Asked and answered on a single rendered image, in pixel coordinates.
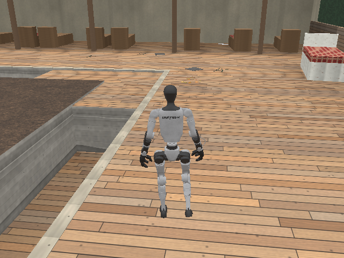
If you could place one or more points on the right robot thigh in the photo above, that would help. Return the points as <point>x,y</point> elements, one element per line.
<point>185,164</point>

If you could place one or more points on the left robot shin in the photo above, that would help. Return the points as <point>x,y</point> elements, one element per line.
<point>162,194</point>

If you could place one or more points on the robot right hand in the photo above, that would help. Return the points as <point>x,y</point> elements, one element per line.
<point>197,153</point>

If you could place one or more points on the right robot forearm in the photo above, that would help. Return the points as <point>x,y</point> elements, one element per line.
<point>197,142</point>

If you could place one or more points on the left robot upper arm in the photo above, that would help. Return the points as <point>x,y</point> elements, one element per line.
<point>151,123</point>

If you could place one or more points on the left robot forearm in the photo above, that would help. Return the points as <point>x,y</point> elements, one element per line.
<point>145,146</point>

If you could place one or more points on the right robot upper arm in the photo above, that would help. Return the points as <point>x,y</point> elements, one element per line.
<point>190,121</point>

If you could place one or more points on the robot left hand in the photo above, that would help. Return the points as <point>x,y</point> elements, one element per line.
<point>142,160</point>

